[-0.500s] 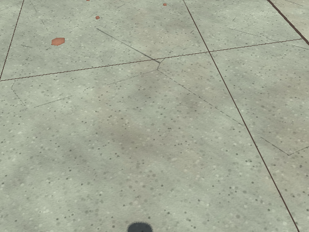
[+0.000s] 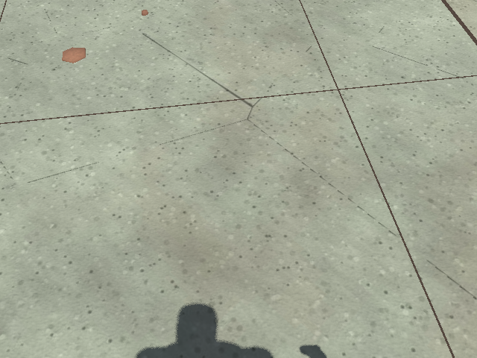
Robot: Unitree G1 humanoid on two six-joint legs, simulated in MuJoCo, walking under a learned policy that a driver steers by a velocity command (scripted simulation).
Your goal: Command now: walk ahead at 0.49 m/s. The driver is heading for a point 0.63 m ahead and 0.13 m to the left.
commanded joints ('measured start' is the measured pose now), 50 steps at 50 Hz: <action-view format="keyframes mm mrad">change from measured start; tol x32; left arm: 1 -66 128 32 -97 -10 -45 9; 17 -475 80 29 -265 6 -28 -16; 24 25 293 103 -177 28 -36 -9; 50 29 102 31 -166 26 -6 0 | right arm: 1 117 -106 -25 2 -16 -15 1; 24 428 6 5 17 14 15 -53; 44 -57 -47 -30 -192 -2 61 11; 50 297 -279 -85 -141 -38 58 -23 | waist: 1 -59 7 -98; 21 8 100 -61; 24 63 -345 -467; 43 39 -28 55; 50 -77 239 -552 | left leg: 1 388 308 -442 -348 7 177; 20 417 265 -284 -282 166 101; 22 317 172 -230 28 272 50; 25 -310 42 -229 746 -416 -25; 42 -248 151 -61 130 132 -30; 47 145 -5 24 -45 109 50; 50 850 490 -693 -39 954 384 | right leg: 1 -438 -110 33 167 141 -20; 19 -349 -63 -5 -652 479 48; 22 93 -87 4 -650 405 -28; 24 619 -462 661 -780 157 -210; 30 46 -280 105 -952 330 -110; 47 211 -250 -267 -553 1099 -29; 50 -391 9 -53 259 -303 111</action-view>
